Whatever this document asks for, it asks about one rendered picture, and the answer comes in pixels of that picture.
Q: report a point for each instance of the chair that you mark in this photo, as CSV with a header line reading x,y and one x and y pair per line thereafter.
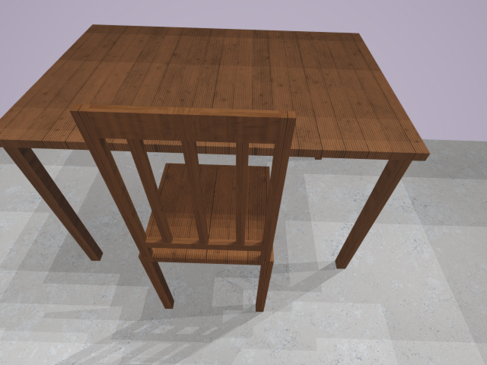
x,y
201,213

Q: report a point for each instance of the table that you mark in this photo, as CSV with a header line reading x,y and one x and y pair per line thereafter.
x,y
344,106

